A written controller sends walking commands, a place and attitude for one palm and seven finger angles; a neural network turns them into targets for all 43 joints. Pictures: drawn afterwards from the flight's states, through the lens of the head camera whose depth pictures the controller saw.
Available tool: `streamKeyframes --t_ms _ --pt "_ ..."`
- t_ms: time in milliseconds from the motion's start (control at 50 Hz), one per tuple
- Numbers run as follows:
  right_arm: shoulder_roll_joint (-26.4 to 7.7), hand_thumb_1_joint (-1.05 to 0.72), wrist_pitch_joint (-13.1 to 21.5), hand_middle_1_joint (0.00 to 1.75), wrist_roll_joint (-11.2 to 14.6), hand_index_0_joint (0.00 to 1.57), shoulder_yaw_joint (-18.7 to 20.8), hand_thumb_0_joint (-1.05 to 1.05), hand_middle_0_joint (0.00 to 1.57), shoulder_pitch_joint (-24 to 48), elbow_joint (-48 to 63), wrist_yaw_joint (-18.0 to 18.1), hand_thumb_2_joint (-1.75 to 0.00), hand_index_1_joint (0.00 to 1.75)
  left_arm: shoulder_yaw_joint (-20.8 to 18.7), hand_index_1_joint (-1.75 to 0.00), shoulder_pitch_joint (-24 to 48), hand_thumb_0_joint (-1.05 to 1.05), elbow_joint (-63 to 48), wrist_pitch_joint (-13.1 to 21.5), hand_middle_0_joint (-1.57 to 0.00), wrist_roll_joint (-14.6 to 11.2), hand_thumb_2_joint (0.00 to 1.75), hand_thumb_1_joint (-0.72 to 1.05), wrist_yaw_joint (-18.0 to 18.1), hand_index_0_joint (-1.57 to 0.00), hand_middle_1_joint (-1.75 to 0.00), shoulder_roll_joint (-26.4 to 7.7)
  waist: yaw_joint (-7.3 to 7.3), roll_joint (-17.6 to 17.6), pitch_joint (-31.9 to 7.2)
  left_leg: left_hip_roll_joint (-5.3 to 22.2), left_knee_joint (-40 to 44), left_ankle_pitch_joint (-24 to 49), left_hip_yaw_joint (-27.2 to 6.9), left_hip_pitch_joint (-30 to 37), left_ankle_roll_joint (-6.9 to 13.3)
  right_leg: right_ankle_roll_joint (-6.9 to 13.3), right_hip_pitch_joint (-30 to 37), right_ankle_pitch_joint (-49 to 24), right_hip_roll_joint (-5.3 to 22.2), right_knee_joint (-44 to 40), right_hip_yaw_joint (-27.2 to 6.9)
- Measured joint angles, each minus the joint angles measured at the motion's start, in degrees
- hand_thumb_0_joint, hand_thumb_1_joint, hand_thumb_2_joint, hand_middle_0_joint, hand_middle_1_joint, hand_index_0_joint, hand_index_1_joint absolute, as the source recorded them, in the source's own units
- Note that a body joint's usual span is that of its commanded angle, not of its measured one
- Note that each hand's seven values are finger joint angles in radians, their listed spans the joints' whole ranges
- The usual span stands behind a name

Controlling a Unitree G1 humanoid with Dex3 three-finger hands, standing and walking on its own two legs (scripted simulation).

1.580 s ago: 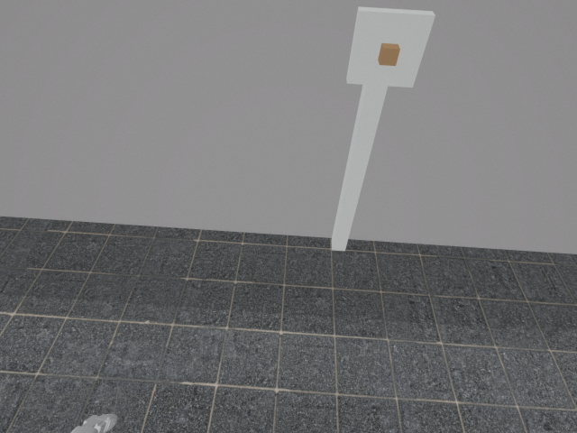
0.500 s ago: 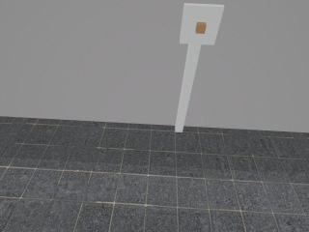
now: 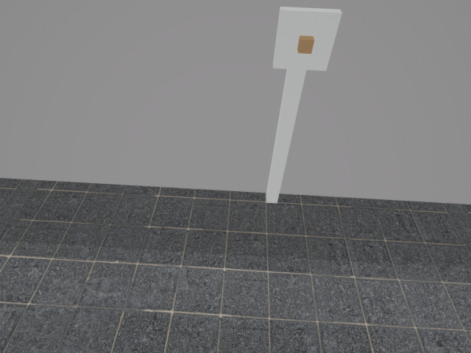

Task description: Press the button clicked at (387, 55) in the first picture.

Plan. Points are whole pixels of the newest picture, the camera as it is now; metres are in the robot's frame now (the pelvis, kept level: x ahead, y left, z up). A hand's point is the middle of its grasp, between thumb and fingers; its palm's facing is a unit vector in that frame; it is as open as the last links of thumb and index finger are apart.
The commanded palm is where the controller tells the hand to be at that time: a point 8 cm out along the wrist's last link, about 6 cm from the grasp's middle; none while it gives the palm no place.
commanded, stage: walk to a spot facing it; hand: left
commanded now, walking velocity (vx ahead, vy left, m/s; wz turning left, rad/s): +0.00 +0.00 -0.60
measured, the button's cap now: (305, 44) +0.96 -0.16 +0.10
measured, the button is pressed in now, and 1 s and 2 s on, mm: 0 0 0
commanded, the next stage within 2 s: none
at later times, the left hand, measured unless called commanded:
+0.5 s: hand out of the picture +0.05 +0.16 -0.17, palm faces -0.19 -0.95 -0.26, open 7.4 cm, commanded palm none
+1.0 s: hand out of the picture +0.13 +0.20 -0.18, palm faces -0.44 -0.87 -0.21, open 7.4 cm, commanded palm none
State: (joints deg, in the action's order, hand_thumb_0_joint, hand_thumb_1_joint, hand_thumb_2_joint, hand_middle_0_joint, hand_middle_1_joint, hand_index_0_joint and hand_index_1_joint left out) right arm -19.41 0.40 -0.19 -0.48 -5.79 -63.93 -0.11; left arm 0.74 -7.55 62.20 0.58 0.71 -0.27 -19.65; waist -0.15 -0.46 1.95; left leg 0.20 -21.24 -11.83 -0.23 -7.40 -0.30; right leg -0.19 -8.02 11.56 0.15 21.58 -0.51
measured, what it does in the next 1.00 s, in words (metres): steps on the spot, turning right: left foot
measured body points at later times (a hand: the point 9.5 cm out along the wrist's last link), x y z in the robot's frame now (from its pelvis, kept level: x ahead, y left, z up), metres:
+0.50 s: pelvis -0.03 -0.03 -0.02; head +0.01 -0.06 +0.43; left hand +0.06 +0.21 -0.15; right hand -0.01 -0.30 -0.17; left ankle -0.02 +0.12 -0.67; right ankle -0.02 -0.11 -0.75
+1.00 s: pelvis -0.04 +0.05 -0.01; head +0.00 +0.08 +0.44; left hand +0.15 +0.25 -0.16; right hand -0.08 -0.23 -0.12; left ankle -0.01 +0.13 -0.75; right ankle -0.07 -0.09 -0.68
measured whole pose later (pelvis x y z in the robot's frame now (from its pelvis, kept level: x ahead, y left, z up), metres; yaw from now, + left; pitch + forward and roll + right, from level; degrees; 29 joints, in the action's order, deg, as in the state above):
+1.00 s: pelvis -0.04 +0.05 -0.01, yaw -31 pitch +0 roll -2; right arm -11.1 -1.2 -0.5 1.1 -9.9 -51.3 1.9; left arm -5.4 -12.6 52.1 -4.3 1.9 -1.2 -16.9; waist -1.4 -4.1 1.9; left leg 0.9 -28.6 -16.6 2.5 -11.9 2.1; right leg -3.3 -30.4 21.6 -6.5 56.0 -6.5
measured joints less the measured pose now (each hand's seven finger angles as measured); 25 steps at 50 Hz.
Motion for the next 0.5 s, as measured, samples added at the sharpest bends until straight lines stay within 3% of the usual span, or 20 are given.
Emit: streamKeyframes --t_ms 220,300,340,360,420,500 --pt "4.1 -0.91 -1.7 0.3 -0.3 0.2 1.2 0.01 0.2 -0.5 5.5 1.1 -0.9 0.3 -1.3 -0.3 -3.0 0.01 -4.4 -3.5 -0.2 0.3 0.9 0.9 -0.1 -0.2 -0.3 2.6 -0.78 -0.9 1.8 1.6 -7.3 -3.8 5.3 -4.3 -0.2 0.1 -7.8 2.7 -1.8 10.0 -4.9" --pt "5.8 -0.91 -2.0 0.3 -0.4 0.21 1.7 0.01 0.2 -1.5 6.9 0.9 -0.9 0.3 -2.1 -0.3 -4.3 0.01 -6.1 -4.4 -0.2 0.3 0.9 0.91 -0.7 -0.2 -0.3 4.3 -1.3 -1.1 3.6 2.8 -10.6 -5.6 8.4 -5.1 -0.6 -0.6 -12.5 11.7 -1.0 22.6 -1.6" --pt "6.0 -0.91 -2.3 0.3 -0.6 0.21 2.0 0.01 0.2 -2.2 7.2 0.9 -0.9 0.3 -2.3 -0.3 -5.3 0.01 -7.0 -4.3 -0.2 0.4 0.9 0.91 -1.0 -0.2 -0.3 5.5 -1.49 0.1 4.0 4.2 -13.2 -7.0 9.3 -5.8 -1.4 -0.6 -11.7 11.6 -0.4 21.9 0.5" --pt "5.9 -0.91 -2.6 0.3 -0.5 0.21 2.2 0.01 0.2 -2.6 7.4 0.8 -0.9 0.3 -2.4 -0.3 -6.1 0.01 -7.7 -3.8 -0.2 0.5 0.9 0.91 -1.2 -0.2 -0.3 5.9 -1.59 0.6 3.7 5.1 -15.8 -8.3 9.6 -7.0 -1.8 -0.3 -10.6 7.8 -0.3 18.4 1.0" --pt "5.6 -0.91 -3.9 0.3 -0.2 0.21 3.0 0.01 0.2 -2.6 7.5 1.0 -0.9 0.3 -2.4 -0.3 -6.8 0.01 -8.2 -2.6 -0.2 0.7 0.9 0.9 -0.5 -0.2 -0.3 7.4 -1.18 2.4 4.3 4.3 -31.6 -15.8 4.0 -13.9 -2.3 3.2 -11.4 7.5 -2.2 18.9 1.6" --pt "5.9 -0.91 -4.1 0.3 -0.3 0.2 3.3 0.01 0.2 -2.3 7.7 0.8 -0.9 0.3 -2.5 -0.3 -7.7 0.01 -8.8 -2.6 -0.2 0.4 0.9 0.9 0.1 -0.2 -0.3 8.3 -1.63 1.6 4.1 2.8 -41.9 -12.0 1.7 -19.3 -2.7 4.5 -9.8 3.9 -3.4 12.4 -0.1"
